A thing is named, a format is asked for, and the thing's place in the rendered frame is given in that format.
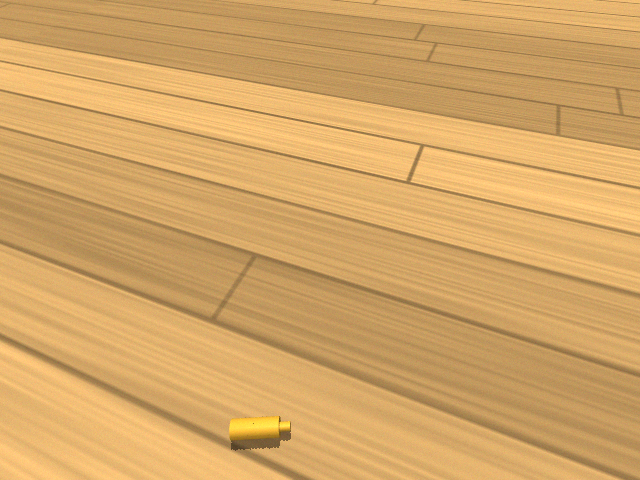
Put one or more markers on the bottle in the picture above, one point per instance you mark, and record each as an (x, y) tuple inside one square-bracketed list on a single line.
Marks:
[(257, 428)]

